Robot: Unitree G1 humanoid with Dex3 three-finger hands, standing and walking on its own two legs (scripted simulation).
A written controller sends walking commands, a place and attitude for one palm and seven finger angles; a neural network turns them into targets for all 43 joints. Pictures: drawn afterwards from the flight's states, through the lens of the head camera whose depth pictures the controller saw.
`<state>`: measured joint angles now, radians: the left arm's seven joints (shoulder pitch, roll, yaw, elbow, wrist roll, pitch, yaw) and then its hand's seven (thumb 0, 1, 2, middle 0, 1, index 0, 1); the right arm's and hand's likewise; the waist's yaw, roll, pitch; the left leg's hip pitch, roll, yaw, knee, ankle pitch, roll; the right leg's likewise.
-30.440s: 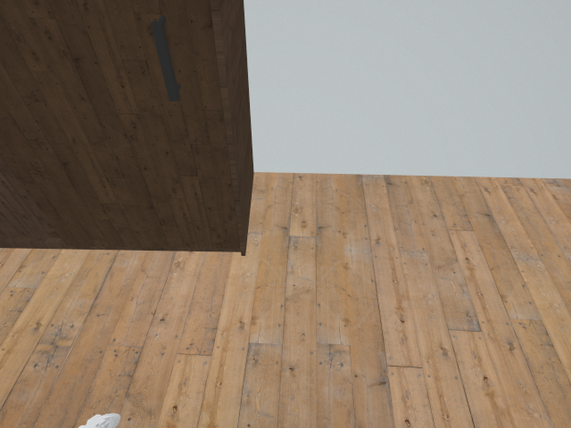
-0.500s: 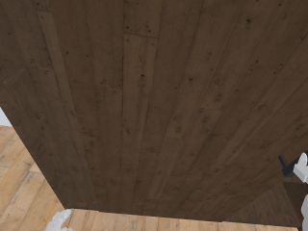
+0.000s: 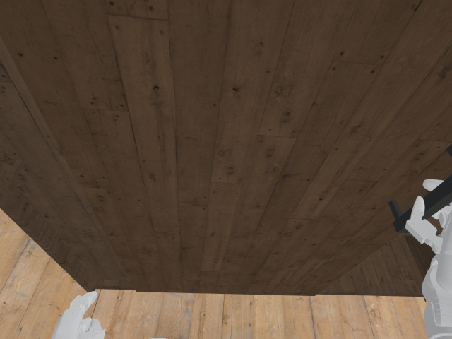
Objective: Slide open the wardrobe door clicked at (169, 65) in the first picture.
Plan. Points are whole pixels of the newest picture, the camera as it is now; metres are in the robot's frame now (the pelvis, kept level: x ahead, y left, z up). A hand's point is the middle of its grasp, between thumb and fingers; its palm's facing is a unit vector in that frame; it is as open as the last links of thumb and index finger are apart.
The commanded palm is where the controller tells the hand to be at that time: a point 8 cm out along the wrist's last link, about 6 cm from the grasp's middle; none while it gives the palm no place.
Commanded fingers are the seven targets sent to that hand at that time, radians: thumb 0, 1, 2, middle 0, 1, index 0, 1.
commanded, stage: stop walking and hold the door there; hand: right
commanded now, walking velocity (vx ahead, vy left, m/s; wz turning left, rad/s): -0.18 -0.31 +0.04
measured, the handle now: (426, 192) +0.35 -0.33 +0.11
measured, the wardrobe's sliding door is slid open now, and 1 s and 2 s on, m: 0.53 0.53 0.53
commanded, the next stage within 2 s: loosen the grip on the handle in 0.94 s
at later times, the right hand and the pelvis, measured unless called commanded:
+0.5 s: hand (413, 223) +0.30 -0.30 +0.08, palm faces +0.34 +0.91 -0.24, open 5.5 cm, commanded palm +0.27 -0.31 +0.05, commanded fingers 0.00 -0.90 -0.90 0.45 1.40 0.45 1.40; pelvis -0.05 -0.08 +0.01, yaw +6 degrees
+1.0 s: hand (410, 223) +0.31 -0.30 +0.08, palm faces +0.30 +0.92 -0.24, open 5.4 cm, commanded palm +0.27 -0.32 +0.05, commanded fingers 0.00 -0.90 -0.90 0.45 1.40 0.45 1.40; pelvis -0.06 -0.08 +0.01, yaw +6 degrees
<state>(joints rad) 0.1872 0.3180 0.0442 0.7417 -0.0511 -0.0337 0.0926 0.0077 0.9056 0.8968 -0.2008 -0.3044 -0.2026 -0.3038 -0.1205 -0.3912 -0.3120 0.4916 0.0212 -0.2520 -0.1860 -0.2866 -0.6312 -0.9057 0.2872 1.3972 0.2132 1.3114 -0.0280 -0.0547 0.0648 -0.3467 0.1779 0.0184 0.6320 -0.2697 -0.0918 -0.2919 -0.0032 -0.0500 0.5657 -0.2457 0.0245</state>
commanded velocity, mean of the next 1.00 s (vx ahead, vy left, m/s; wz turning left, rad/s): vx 0.06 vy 0.02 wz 0.01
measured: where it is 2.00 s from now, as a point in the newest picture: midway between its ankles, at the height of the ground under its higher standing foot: outside the picture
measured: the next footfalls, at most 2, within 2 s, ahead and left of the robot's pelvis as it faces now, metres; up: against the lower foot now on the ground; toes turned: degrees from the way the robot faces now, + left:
left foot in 0.32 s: -0.06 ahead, +0.03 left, +0.00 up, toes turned +7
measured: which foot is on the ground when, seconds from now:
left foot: down 0.00-0.08, up 0.10-0.30, down 0.32-1.00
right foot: down 0.00-1.00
